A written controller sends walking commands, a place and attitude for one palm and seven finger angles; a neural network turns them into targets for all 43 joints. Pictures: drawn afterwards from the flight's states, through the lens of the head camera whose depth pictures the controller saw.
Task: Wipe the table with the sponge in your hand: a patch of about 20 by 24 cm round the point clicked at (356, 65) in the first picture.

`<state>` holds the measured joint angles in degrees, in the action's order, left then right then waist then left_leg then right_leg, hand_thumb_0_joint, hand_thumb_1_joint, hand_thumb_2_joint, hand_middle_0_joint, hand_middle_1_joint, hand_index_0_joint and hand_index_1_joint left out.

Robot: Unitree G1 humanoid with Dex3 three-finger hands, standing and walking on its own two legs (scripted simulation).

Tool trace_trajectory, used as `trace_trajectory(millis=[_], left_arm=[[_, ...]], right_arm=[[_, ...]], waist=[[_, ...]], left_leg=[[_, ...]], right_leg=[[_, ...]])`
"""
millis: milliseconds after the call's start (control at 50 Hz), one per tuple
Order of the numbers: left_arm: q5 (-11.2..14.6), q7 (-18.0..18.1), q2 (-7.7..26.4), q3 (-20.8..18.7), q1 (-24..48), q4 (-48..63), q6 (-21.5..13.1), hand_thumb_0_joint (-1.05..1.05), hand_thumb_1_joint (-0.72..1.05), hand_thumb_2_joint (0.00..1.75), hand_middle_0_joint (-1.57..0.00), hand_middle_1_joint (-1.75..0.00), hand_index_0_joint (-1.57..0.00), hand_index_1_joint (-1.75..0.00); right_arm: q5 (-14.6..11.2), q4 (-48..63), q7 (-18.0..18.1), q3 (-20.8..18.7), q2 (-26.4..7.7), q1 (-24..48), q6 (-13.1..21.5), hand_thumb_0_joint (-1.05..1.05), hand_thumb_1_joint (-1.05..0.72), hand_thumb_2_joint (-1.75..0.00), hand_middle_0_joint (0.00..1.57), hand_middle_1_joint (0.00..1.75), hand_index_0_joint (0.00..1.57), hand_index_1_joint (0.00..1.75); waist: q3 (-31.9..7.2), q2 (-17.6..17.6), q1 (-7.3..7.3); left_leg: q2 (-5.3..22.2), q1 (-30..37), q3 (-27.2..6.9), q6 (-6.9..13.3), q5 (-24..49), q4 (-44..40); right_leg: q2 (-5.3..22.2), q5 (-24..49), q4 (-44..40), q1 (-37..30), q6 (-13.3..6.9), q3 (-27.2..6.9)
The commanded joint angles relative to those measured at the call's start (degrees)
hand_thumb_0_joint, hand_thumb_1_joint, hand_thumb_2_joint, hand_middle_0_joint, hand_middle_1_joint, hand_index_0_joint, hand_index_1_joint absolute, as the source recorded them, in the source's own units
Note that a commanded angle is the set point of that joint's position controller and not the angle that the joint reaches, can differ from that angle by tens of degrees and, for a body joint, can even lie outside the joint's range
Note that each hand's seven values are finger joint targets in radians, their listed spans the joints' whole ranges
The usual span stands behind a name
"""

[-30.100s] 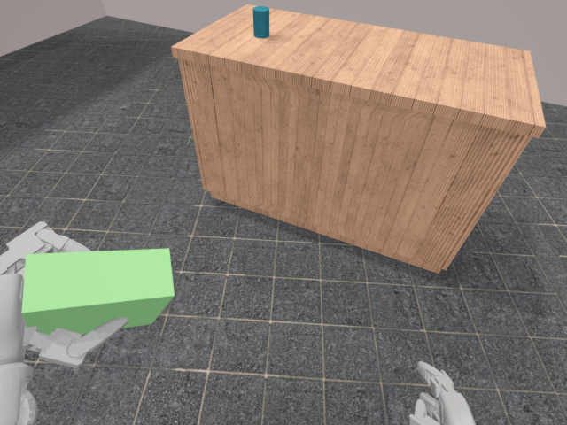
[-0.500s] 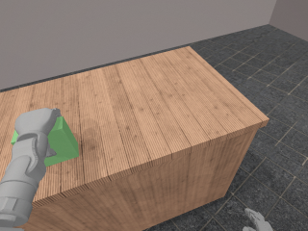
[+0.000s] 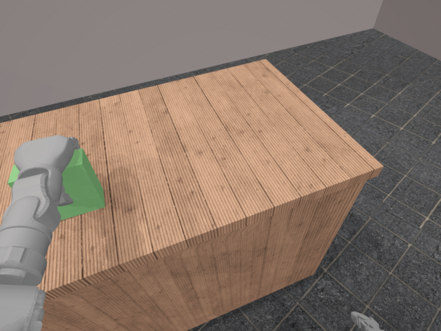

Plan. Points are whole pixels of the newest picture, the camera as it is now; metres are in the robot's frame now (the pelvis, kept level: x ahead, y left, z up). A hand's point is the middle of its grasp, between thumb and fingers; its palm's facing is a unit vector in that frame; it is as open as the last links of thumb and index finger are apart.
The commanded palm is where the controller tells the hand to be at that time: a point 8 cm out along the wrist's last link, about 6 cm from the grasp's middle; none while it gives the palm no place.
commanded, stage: wipe forward along the first lane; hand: left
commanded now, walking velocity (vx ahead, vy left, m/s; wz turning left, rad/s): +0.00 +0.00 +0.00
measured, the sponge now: (66, 194) +0.35 +0.35 +0.05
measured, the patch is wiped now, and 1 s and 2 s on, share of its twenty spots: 0.30 0.40 0.60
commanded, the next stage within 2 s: slide across to the middle lane in 0.38 s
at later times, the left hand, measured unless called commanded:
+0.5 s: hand (58, 155) +0.41 +0.37 +0.10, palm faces -0.12 +0.01 -0.99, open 9.7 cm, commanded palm +0.40 +0.35 +0.14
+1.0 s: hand (90, 146) +0.44 +0.31 +0.10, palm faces -0.03 +0.00 -1.00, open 9.7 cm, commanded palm +0.42 +0.30 +0.15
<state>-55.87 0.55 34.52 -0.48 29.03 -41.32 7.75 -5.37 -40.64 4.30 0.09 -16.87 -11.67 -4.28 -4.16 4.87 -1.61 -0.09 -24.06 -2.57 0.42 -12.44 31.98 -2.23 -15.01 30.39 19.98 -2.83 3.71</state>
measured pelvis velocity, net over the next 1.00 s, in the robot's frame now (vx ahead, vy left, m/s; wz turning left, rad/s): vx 0.04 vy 0.03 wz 0.00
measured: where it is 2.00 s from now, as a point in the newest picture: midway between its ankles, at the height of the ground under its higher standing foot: outside the picture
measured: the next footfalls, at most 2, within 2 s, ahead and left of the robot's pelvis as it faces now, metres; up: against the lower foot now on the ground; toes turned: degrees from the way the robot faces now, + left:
none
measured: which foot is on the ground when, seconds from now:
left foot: down 0.00-1.00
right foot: down 0.00-1.00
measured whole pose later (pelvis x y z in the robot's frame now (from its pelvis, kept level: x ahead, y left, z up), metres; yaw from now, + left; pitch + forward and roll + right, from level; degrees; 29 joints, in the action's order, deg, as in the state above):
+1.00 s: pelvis +0.04 +0.03 +0.01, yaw +0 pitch +7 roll -1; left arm -56.5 4.0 27.4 6.5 34.9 -39.9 16.7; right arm -4.9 -40.2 1.6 0.8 -14.9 -8.8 -5.6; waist -5.4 4.0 -1.3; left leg -2.2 -21.5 -1.4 2.4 -14.1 28.9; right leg -0.2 -15.8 25.9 16.8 -0.5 2.4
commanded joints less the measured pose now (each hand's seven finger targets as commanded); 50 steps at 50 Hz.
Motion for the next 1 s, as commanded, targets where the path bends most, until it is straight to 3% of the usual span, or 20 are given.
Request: trace_trajectory(millis=[0,20,80,100,220,240,280,340,420,440,460,480,520,600,660,700,760,880,900,980], left_arm=[[-2.39,1.53,15.88,-3.65,19.94,1.48,-0.47,0.0,0.1,1.3,-1.2,-1.6,-1.2,-1.6],[-2.45,1.61,15.0,-2.76,20.48,0.71,-0.58,0.0,0.1,1.3,-1.2,-1.6,-1.2,-1.6],[-3.04,1.54,18.36,-5.15,21.95,0.3,-1.11,0.0,0.1,1.3,-1.2,-1.6,-1.2,-1.6],[-3.29,1.68,17.99,-4.42,22.59,-0.57,-1.28,0.0,0.1,1.3,-1.2,-1.6,-1.2,-1.6],[-4.01,1.47,19.47,-5.77,21.33,-3.73,-1.84,0.0,0.1,1.3,-1.2,-1.6,-1.2,-1.6],[-3.89,1.38,17.48,-4.09,21.47,-3.33,-1.99,0.0,0.1,1.3,-1.2,-1.6,-1.2,-1.6],[-3.88,1.36,18.71,-5.35,22.32,-2.3,-2.5,0.0,0.1,1.3,-1.2,-1.6,-1.2,-1.6],[-3.49,2.02,18.37,-5.3,21.67,-3.77,-2.46,0.0,0.1,1.3,-1.2,-1.6,-1.2,-1.6],[-3.58,2.17,16.81,-3.38,24.83,-4.08,-2.5,0.0,0.1,1.3,-1.2,-1.6,-1.2,-1.6],[-3.97,2.39,18.39,-4.67,25.01,-5.45,-2.25,0.0,0.1,1.3,-1.2,-1.6,-1.2,-1.6],[-4.1,2.27,16.12,-2.59,25.23,-5.3,-2.2,0.0,0.1,1.3,-1.2,-1.6,-1.2,-1.6],[-3.59,2.08,14.98,-2.25,26.56,-2.16,-2.72,0.0,0.1,1.3,-1.2,-1.6,-1.2,-1.6],[-3.24,2.75,14.14,-2.05,25.97,0.2,-2.65,0.0,0.1,1.3,-1.2,-1.6,-1.2,-1.6],[-0.44,3.39,11.34,-0.55,28.01,2.86,-1.34,0.0,0.1,1.3,-1.2,-1.6,-1.2,-1.6],[-0.96,3.66,9.49,2.21,33.03,5.25,0.4,0.0,0.1,1.3,-1.2,-1.6,-1.2,-1.6],[-0.97,3.79,8.92,2.48,33.48,8.25,1.16,0.0,0.1,1.3,-1.2,-1.6,-1.2,-1.6],[-0.89,3.99,7.11,3.16,32.15,10.0,3.25,0.0,0.1,1.3,-1.2,-1.6,-1.2,-1.6],[-1.17,4.97,8.7,-0.35,27.93,10.97,7.61,0.0,0.1,1.3,-1.2,-1.6,-1.2,-1.6],[-1.36,4.89,6.67,1.84,28.08,10.74,8.41,0.0,0.1,1.3,-1.2,-1.6,-1.2,-1.6],[-1.19,4.54,6.87,1.74,30.72,11.27,10.69,0.0,0.1,1.3,-1.2,-1.6,-1.2,-1.6]], right_arm=[[0.37,6.21,0.73,-2.55,-7.78,2.4,2.08,0.0,-0.9,-0.9,0.2,0.3,0.2,0.3],[0.31,6.29,0.62,-2.59,-7.77,2.04,2.04,0.0,-0.9,-0.9,0.2,0.3,0.2,0.3],[0.48,6.22,0.63,-2.65,-8.05,1.89,1.79,0.0,-0.9,-0.9,0.2,0.3,0.2,0.3],[0.52,5.79,0.6,-2.84,-8.14,0.76,1.68,0.0,-0.9,-0.9,0.2,0.3,0.2,0.3],[0.63,5.47,0.04,-3.15,-8.64,-0.68,0.77,0.0,-0.9,-0.9,0.2,0.3,0.2,0.3],[0.57,5.81,-0.06,-3.13,-8.51,-0.63,0.74,0.0,-0.9,-0.9,0.2,0.3,0.2,0.3],[0.6,5.9,-0.16,-3.08,-8.52,-0.27,0.7,0.0,-0.9,-0.9,0.2,0.3,0.2,0.3],[0.58,5.62,-0.44,-3.36,-8.75,-1.39,0.33,0.0,-0.9,-0.9,0.2,0.3,0.2,0.3],[0.46,5.21,-0.48,-3.45,-8.74,-1.86,0.38,0.0,-0.9,-0.9,0.2,0.3,0.2,0.3],[0.54,4.8,-0.49,-3.47,-8.98,-2.13,0.32,0.0,-0.9,-0.9,0.2,0.3,0.2,0.3],[0.49,5.1,-0.61,-3.42,-8.73,-2.06,0.38,0.0,-0.9,-0.9,0.2,0.3,0.2,0.3],[0.49,5.53,-0.66,-3.39,-8.36,-1.21,0.68,0.0,-0.9,-0.9,0.2,0.3,0.2,0.3],[0.7,5.31,-0.8,-3.94,-8.17,-1.73,0.74,0.0,-0.9,-0.9,0.2,0.3,0.2,0.3],[0.34,5.31,-0.66,-3.59,-7.81,-0.29,1.17,0.0,-0.9,-0.9,0.2,0.3,0.2,0.3],[0.23,4.97,-0.74,-3.22,-7.44,1.01,1.57,0.0,-0.9,-0.9,0.2,0.3,0.2,0.3],[0.48,5.24,-0.74,-3.32,-7.1,1.42,2.13,0.0,-0.9,-0.9,0.2,0.3,0.2,0.3],[0.59,5.68,-1.25,-3.13,-6.71,2.61,2.1,0.0,-0.9,-0.9,0.2,0.3,0.2,0.3],[0.97,6.65,-2.01,-2.28,-6.75,5.24,1.15,0.0,-0.9,-0.9,0.2,0.3,0.2,0.3],[0.99,6.78,-2.03,-2.26,-6.57,5.35,0.9,0.0,-0.9,-0.9,0.2,0.3,0.2,0.3],[0.74,6.83,-1.94,-1.79,-6.43,6.71,0.44,0.0,-0.9,-0.9,0.2,0.3,0.2,0.3]], waist=[[-8.73,-4.67,1.54],[-8.62,-5.21,1.7],[-11.38,-3.64,1.12],[-12.13,-4.11,1.77],[-12.42,-4.67,1.54],[-12.68,-4.59,1.79],[-12.93,-2.07,1.31],[-12.4,-4.69,1.71],[-12.58,-3.7,2.61],[-11.97,-4.34,2.53],[-12.23,-3.88,2.68],[-14.0,-1.58,2.21],[-16.56,-1.62,2.14],[-15.31,-2.63,2.71],[-14.71,-0.8,3.32],[-17.39,1.44,2.74],[-17.94,0.63,2.13],[-18.57,-1.5,0.06],[-18.3,-1.39,0.49],[-17.75,-2.08,0.8]], left_leg=[[-2.57,4.53,0.79,3.39,0.07,-3.37],[-2.53,4.37,0.86,3.45,-0.24,-3.25],[-2.37,4.54,0.92,3.42,2.07,-3.02],[-2.42,4.83,1.11,3.54,2.85,-2.52],[-2.03,4.5,1.1,3.54,5.55,-2.26],[-2.03,4.81,1.1,3.52,5.6,-2.42],[-1.71,5.78,0.74,3.39,7.34,-2.67],[-1.61,5.47,0.73,3.49,6.65,-2.6],[-1.39,6.74,0.53,3.45,7.2,-2.67],[-1.13,6.47,0.1,3.33,6.39,-2.96],[-1.25,6.64,0.13,3.23,6.37,-3.01],[-0.92,8.84,-0.38,3.17,8.52,-3.23],[-0.78,11.37,-0.62,3.18,10.28,-2.48],[-0.6,12.79,-1.41,3.07,9.53,-3.71],[-0.61,14.21,-1.94,2.68,8.08,-4.78],[-0.56,17.19,-2.5,2.45,11.16,-4.56],[-0.47,18.08,-2.67,1.9,14.19,-4.42],[-0.48,16.88,-2.36,1.08,21.04,-4.66],[-0.69,16.98,-1.99,1.09,20.61,-4.53],[-0.77,16.9,-1.78,1.45,20.24,-4.8]], right_leg=[[0.19,2.08,-7.03,-0.56,-0.05,-3.7],[0.26,1.96,-7.09,-0.21,0.06,-3.61],[0.33,4.89,-6.84,-1.67,-0.31,-4.2],[0.35,5.95,-6.34,-2.02,-0.09,-4.03],[0.15,9.28,-6.02,-2.28,-0.27,-3.67],[0.11,9.01,-6.1,-1.83,-0.23,-3.51],[0.01,9.92,-5.96,-1.33,-0.78,-3.53],[-0.12,9.18,-6.13,-1.05,-0.42,-3.02],[-0.2,8.56,-6.02,0.62,-0.44,-2.84],[-0.32,7.24,-6.11,1.43,-0.52,-2.63],[-0.34,6.87,-6.03,1.71,-0.56,-2.52],[-0.34,7.87,-5.97,1.92,-1.02,-2.61],[-0.44,8.69,-5.81,1.07,-0.97,-2.54],[-0.42,7.91,-6.69,1.11,-0.74,-2.18],[-0.26,6.65,-6.84,2.05,-0.84,-1.87],[-0.33,7.95,-6.55,1.05,-1.25,-1.85],[-0.34,9.57,-6.48,-0.08,-1.34,-1.34],[-0.35,14.72,-6.0,-4.18,-1.68,-1.02],[-0.31,14.68,-5.96,-4.33,-1.42,-0.9],[-0.16,15.96,-6.26,-4.94,-1.47,-1.08]])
